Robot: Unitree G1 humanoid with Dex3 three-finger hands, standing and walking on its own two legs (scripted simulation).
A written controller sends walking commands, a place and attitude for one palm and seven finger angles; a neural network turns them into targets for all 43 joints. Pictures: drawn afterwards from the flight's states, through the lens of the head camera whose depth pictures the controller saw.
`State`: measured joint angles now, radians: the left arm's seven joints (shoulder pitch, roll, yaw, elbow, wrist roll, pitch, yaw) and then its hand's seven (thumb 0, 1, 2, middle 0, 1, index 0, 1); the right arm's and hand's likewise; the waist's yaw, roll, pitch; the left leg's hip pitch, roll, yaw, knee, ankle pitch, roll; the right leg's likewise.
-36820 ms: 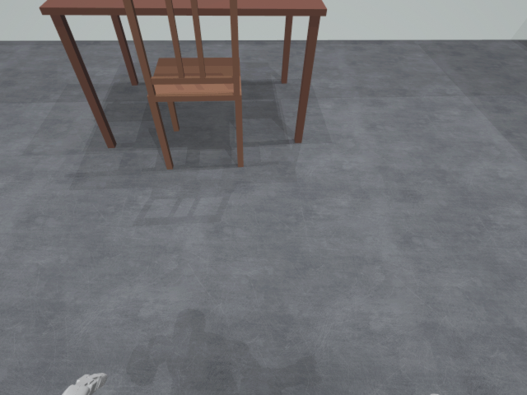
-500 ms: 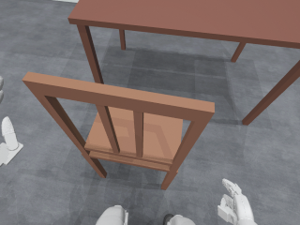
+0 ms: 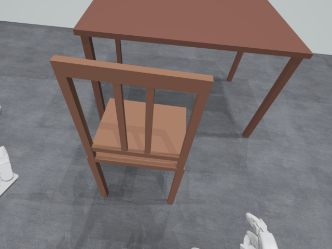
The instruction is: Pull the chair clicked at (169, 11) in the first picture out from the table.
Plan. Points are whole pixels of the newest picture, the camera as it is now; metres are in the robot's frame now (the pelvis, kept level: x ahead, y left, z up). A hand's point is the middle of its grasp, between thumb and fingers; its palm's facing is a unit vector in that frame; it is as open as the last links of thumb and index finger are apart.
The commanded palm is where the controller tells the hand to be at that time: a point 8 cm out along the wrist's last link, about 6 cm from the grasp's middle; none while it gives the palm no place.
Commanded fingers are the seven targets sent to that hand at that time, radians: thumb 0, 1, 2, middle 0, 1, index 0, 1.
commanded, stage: stop stepping back and stand still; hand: left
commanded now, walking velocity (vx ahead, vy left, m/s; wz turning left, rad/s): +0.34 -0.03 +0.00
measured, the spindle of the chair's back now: (121, 121) +0.50 +0.16 -0.05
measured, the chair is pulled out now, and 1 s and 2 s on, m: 0.34 0.34 0.34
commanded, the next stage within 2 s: let the arm hang, fingers relaxed in 1.18 s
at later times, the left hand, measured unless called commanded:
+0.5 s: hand out of the picture +0.10 +0.33 +0.15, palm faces +0.48 -0.84 -0.24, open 7.4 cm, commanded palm +0.05 +0.36 +0.19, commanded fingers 0.00 0.90 0.90 -0.20 -0.30 -0.20 -0.30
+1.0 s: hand out of the picture +0.07 +0.34 +0.16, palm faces +0.41 -0.84 -0.35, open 7.4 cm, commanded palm +0.02 +0.38 +0.19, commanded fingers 0.00 0.90 0.90 -0.20 -0.30 -0.20 -0.30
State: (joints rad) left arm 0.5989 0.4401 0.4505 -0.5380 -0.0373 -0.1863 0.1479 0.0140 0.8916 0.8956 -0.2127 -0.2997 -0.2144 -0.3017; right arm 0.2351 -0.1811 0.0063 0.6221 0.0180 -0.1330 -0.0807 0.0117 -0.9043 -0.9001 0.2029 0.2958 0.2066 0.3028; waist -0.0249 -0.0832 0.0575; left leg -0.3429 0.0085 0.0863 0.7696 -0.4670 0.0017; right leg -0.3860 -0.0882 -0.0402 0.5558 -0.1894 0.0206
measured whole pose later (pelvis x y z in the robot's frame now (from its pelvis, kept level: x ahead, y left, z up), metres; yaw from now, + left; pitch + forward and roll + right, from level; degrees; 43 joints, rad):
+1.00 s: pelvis -0.13 +0.08 +0.01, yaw -2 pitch -2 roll -1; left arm 0.52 0.37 0.38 -0.49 -0.05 -0.14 0.13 0.02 0.89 0.90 -0.21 -0.30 -0.21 -0.30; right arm 0.24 -0.19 0.00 0.68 0.01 -0.13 -0.06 0.01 -0.90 -0.90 0.20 0.30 0.21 0.30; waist 0.04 -0.06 0.02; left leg -0.32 0.03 0.00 0.63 -0.30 0.01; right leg -0.15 -0.01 -0.05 0.48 -0.29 -0.01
